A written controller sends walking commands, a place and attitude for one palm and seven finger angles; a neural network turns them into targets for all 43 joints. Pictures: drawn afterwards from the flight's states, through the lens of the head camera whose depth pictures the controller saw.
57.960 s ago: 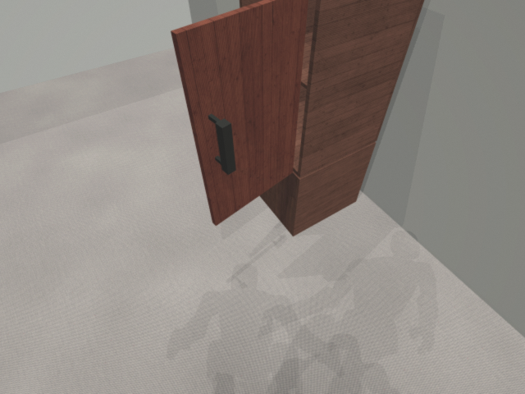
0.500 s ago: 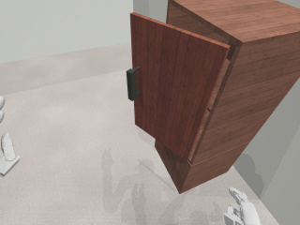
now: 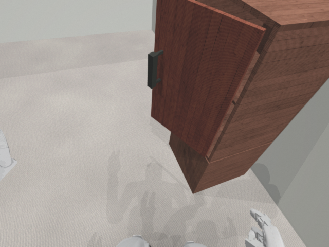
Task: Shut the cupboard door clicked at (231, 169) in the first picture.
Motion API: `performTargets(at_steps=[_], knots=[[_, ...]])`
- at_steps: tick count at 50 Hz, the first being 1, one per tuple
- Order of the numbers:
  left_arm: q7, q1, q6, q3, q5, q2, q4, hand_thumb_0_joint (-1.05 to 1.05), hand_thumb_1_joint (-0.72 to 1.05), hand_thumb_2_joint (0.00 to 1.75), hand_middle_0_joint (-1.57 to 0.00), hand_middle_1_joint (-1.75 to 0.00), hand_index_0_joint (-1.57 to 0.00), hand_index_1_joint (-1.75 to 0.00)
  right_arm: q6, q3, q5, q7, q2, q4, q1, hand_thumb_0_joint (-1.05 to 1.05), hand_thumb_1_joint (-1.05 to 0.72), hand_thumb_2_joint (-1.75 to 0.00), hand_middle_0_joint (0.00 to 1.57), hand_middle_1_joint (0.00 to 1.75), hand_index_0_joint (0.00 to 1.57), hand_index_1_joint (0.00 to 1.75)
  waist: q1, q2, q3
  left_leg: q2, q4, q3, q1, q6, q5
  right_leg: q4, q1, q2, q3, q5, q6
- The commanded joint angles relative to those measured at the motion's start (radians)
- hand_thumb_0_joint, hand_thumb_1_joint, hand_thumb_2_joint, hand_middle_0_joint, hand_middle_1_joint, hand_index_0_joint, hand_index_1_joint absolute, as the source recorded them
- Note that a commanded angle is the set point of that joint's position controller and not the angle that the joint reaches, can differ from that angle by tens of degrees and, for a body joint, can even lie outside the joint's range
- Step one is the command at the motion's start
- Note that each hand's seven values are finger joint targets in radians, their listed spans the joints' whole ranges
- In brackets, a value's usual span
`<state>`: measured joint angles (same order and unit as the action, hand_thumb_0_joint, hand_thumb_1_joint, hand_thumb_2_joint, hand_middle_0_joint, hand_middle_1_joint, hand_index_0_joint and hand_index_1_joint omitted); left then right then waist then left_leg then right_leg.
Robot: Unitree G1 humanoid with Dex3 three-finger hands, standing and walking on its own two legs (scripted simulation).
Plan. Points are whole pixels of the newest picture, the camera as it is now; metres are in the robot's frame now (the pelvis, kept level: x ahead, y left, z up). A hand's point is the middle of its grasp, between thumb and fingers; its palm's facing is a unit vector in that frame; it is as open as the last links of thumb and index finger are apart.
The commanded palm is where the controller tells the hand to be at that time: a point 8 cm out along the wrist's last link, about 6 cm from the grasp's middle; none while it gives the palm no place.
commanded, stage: step back with the hand held close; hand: left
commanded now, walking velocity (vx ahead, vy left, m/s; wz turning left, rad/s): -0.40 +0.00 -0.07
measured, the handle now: (156, 69) +0.73 +0.06 +0.01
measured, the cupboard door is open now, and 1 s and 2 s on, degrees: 26 26 26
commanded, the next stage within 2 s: stop stepping back and stand still in 0.30 s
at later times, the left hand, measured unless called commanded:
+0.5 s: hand out of the picture +0.06 +0.20 +0.22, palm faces +0.21 -0.80 -0.56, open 7.4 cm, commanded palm +0.03 +0.25 +0.21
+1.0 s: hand out of the picture -0.02 +0.26 +0.24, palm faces +0.31 -0.77 -0.56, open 7.4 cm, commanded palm -0.03 +0.29 +0.21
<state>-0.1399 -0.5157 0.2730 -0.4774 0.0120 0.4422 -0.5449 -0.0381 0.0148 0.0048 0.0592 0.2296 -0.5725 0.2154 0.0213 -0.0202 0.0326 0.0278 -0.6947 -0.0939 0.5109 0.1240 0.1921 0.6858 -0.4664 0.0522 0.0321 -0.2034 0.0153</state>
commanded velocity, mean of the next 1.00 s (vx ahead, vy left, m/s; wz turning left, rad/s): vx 0.00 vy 0.00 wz -0.01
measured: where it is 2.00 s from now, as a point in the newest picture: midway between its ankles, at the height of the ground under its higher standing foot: outside the picture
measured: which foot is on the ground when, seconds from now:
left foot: down 0.00-0.44, up 0.46-0.54, down 0.56-0.90, up 0.92-1.00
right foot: down 0.00-0.00, up 0.02-0.32, down 0.34-1.00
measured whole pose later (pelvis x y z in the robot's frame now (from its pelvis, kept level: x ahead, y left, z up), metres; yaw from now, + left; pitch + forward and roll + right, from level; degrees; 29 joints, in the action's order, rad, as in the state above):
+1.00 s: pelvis -0.22 +0.02 +0.03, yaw -9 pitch +1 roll +0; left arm -0.15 -0.72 0.24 -0.55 0.07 0.57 -0.66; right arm -0.05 -0.02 0.00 0.05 0.16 -0.65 0.29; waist -0.02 -0.05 -0.09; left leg 0.02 -0.97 -0.03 0.61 -0.02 0.34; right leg 0.48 -0.19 0.04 -0.04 -0.31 -0.08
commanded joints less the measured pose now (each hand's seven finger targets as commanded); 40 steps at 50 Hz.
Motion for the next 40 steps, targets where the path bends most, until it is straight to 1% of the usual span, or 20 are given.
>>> performTargets(at_steps=[1, 3, 7, 12, 15, 17, 19, 21, 22, 24, 26, 27, 29, 31, 33, 34, 36, 37, 39, 40], knots=[[-0.021, 0.064, 0.064, -0.184, 0.005, 0.2, -0.229, 0.0, 0.9, 0.9, -0.2, -0.3, -0.2, -0.3, -0.082, 0.068, -0.014, 0.018, 0.144, 0.142, -0.099, 0.0, -0.9, -0.9, 0.2, 0.3, 0.2, 0.3, -0.019, 0.231, -0.203, -0.388, 0.557, 0.425, 0.36, 0.046, 0.595, 0.349, 0.502, 0.053, 0.007, -0.136, 0.01], [-0.014, 0.064, 0.06, -0.165, 0.008, 0.176, -0.197, 0.0, 0.9, 0.9, -0.2, -0.3, -0.2, -0.3, -0.09, 0.065, -0.019, 0.017, 0.136, 0.135, -0.1, 0.0, -0.9, -0.9, 0.2, 0.3, 0.2, 0.3, -0.019, 0.194, -0.138, -0.385, 0.561, 0.421, 0.342, 0.038, 0.564, 0.329, 0.458, 0.057, -0.002, -0.191, 0.006], [-0.005, 0.089, 0.058, -0.069, 0.036, 0.114, -0.175, 0.0, 0.9, 0.9, -0.2, -0.3, -0.2, -0.3, -0.132, 0.053, -0.021, 0.004, 0.111, 0.075, -0.084, 0.0, -0.9, -0.9, 0.2, 0.3, 0.2, 0.3, -0.021, 0.188, -0.123, -0.317, 0.563, 0.342, -0.047, -0.046, 0.325, 0.027, 0.247, 0.051, -0.047, -0.329, -0.011], [-0.005, 0.087, 0.072, -0.043, 0.052, 0.142, -0.225, 0.0, 0.9, 0.9, -0.2, -0.3, -0.2, -0.3, -0.162, 0.055, -0.022, -0.014, 0.105, 0.001, -0.06, 0.0, -0.9, -0.9, 0.2, 0.3, 0.2, 0.3, -0.052, 0.241, -0.407, -0.273, 0.356, 0.229, -0.638, -0.152, -0.582, -0.355, 0.174, 0.034, -0.041, -0.199, -0.014], [0.008, 0.105, 0.083, -0.107, 0.064, 0.212, -0.311, 0.0, 0.9, 0.9, -0.2, -0.3, -0.2, -0.3, -0.167, 0.055, -0.011, -0.016, 0.104, 0.041, -0.121, 0.0, -0.9, -0.9, 0.2, 0.3, 0.2, 0.3, -0.069, 0.245, -0.512, -0.246, 0.269, 0.147, -0.795, -0.119, -0.75, -0.317, 0.165, 0.04, -0.063, -0.124, 0.006], [0.018, 0.012, 0.077, -0.202, 0.075, 0.281, -0.341, 0.0, 0.9, 0.9, -0.2, -0.3, -0.2, -0.3, -0.164, 0.05, -0.02, -0.018, 0.099, 0.076, -0.148, 0.0, -0.9, -0.9, 0.2, 0.3, 0.2, 0.3, -0.087, 0.244, -0.551, -0.243, 0.29, 0.15, -0.722, -0.117, -0.68, -0.327, 0.242, 0.042, -0.086, -0.137, 0.0], [0.037, -0.035, 0.075, -0.247, 0.099, 0.305, -0.382, 0.0, 0.9, 0.9, -0.2, -0.3, -0.2, -0.3, -0.128, 0.041, -0.006, -0.024, 0.08, 0.127, -0.178, 0.0, -0.9, -0.9, 0.2, 0.3, 0.2, 0.3, -0.078, 0.191, -0.493, -0.207, 0.264, 0.09, -0.582, -0.142, -0.428, -0.402, 0.283, 0.002, -0.085, -0.038, -0.014], [0.032, -0.095, 0.082, -0.261, 0.119, 0.309, -0.355, 0.0, 0.9, 0.9, -0.2, -0.3, -0.2, -0.3, -0.084, 0.027, 0.025, -0.013, 0.045, 0.135, -0.161, 0.0, -0.9, -0.9, 0.2, 0.3, 0.2, 0.3, -0.041, -0.135, -0.356, -0.057, -0.003, 0.025, -0.502, -0.147, -0.029, -0.422, 0.082, -0.233, 0.05, 0.197, -0.039], [0.02, -0.159, 0.077, -0.324, 0.127, 0.36, -0.331, 0.0, 0.9, 0.9, -0.2, -0.3, -0.2, -0.3, -0.076, 0.033, 0.033, -0.002, 0.058, 0.136, -0.154, 0.0, -0.9, -0.9, 0.2, 0.3, 0.2, 0.3, -0.049, -0.198, -0.306, -0.033, -0.137, 0.058, -0.415, -0.145, 0.052, -0.392, 0.035, -0.287, 0.056, 0.174, -0.067], [0.014, -0.207, 0.012, -0.278, 0.101, 0.304, -0.206, 0.0, 0.9, 0.9, -0.2, -0.3, -0.2, -0.3, -0.05, 0.012, 0.018, 0.017, 0.059, 0.128, -0.145, 0.0, -0.9, -0.9, 0.2, 0.3, 0.2, 0.3, -0.002, -0.026, -0.144, -0.076, -0.184, 0.098, -0.257, -0.14, 0.055, -0.371, -0.04, -0.317, 0.102, -0.035, -0.155], [-0.006, -0.003, -0.034, -0.168, 0.076, 0.239, -0.117, 0.0, 0.9, 0.9, -0.2, -0.3, -0.2, -0.3, -0.04, 0.005, -0.001, 0.028, 0.08, 0.086, -0.118, 0.0, -0.9, -0.9, 0.2, 0.3, 0.2, 0.3, 0.031, 0.128, 0.065, -0.103, -0.099, 0.116, -0.171, -0.143, 0.056, -0.421, -0.097, -0.326, 0.146, -0.192, -0.154], [-0.011, 0.15, -0.047, -0.119, 0.064, 0.217, -0.057, 0.0, 0.9, 0.9, -0.2, -0.3, -0.2, -0.3, -0.053, 0.012, -0.001, 0.032, 0.104, 0.062, -0.099, 0.0, -0.9, -0.9, 0.2, 0.3, 0.2, 0.3, 0.044, 0.096, 0.173, -0.116, -0.07, 0.137, -0.167, -0.138, 0.112, -0.44, -0.169, -0.32, 0.125, -0.317, -0.129], [-0.017, 0.298, -0.065, -0.004, 0.036, 0.147, 0.145, 0.0, 0.9, 0.9, -0.2, -0.3, -0.2, -0.3, -0.07, 0.013, 0.012, 0.042, 0.124, 0.049, -0.065, 0.0, -0.9, -0.9, 0.2, 0.3, 0.2, 0.3, 0.04, -0.026, 0.246, -0.109, 0.021, 0.142, -0.139, -0.112, 0.113, -0.423, -0.079, -0.262, 0.093, -0.254, -0.088], [-0.021, 0.312, -0.066, 0.042, 0.013, 0.137, 0.212, 0.0, 0.9, 0.9, -0.2, -0.3, -0.2, -0.3, -0.074, 0.02, 0.02, 0.041, 0.132, 0.043, -0.056, 0.0, -0.9, -0.9, 0.2, 0.3, 0.2, 0.3, 0.017, -0.112, 0.177, -0.078, 0.033, 0.119, -0.18, -0.085, 0.018, -0.367, -0.003, -0.234, 0.079, -0.001, -0.078], [-0.021, 0.329, -0.048, 0.092, 0.016, 0.113, 0.103, 0.0, 0.9, 0.9, -0.2, -0.3, -0.2, -0.3, -0.075, 0.027, 0.027, 0.039, 0.125, 0.053, -0.063, 0.0, -0.9, -0.9, 0.2, 0.3, 0.2, 0.3, 0.026, -0.028, 0.091, -0.084, 0.114, 0.155, -0.26, -0.081, 0.016, -0.24, 0.033, -0.202, -0.018, -0.008, -0.06], [-0.018, 0.309, -0.041, 0.1, 0.027, 0.104, 0.017, 0.0, 0.9, 0.9, -0.2, -0.3, -0.2, -0.3, -0.083, 0.026, 0.025, 0.036, 0.13, 0.066, -0.07, 0.0, -0.9, -0.9, 0.2, 0.3, 0.2, 0.3, 0.025, 0.038, 0.032, -0.107, 0.21, 0.247, -0.281, -0.068, 0.06, -0.155, 0.058, -0.134, -0.063, -0.094, -0.038], [-0.018, 0.273, -0.014, 0.042, 0.045, 0.146, -0.204, 0.0, 0.9, 0.9, -0.2, -0.3, -0.2, -0.3, -0.124, 0.026, 0.012, 0.027, 0.129, 0.101, -0.097, 0.0, -0.9, -0.9, 0.2, 0.3, 0.2, 0.3, -0.001, 0.22, -0.056, -0.203, 0.544, 0.539, -0.225, -0.065, 0.413, -0.012, 0.173, 0.013, -0.054, -0.282, -0.021], [-0.024, 0.238, 0.004, -0.043, 0.049, 0.237, -0.323, 0.0, 0.9, 0.9, -0.2, -0.3, -0.2, -0.3, -0.14, 0.026, 0.002, 0.026, 0.126, 0.102, -0.101, 0.0, -0.9, -0.9, 0.2, 0.3, 0.2, 0.3, -0.017, 0.22, -0.102, -0.222, 0.616, 0.576, -0.212, -0.102, 0.5, 0.01, 0.22, 0.021, -0.048, -0.337, -0.031], [-0.032, 0.042, 0.016, -0.118, 0.057, 0.264, -0.436, 0.0, 0.9, 0.9, -0.2, -0.3, -0.2, -0.3, -0.161, 0.029, -0.018, 0.015, 0.108, 0.103, -0.079, 0.0, -0.9, -0.9, 0.2, 0.3, 0.2, 0.3, -0.039, 0.24, -0.223, -0.22, 0.66, 0.476, -0.208, -0.187, 0.525, 0.005, 0.315, 0.053, -0.088, -0.353, -0.044], [-0.031, -0.057, 0.015, -0.146, 0.062, 0.269, -0.465, 0.0, 0.9, 0.9, -0.2, -0.3, -0.2, -0.3, -0.161, 0.029, -0.023, 0.008, 0.101, 0.107, -0.072, 0.0, -0.9, -0.9, 0.2, 0.3, 0.2, 0.3, -0.044, 0.314, -0.264, -0.199, 0.645, 0.394, -0.201, -0.214, 0.489, -0.017, 0.362, 0.067, -0.11, -0.351, -0.052]])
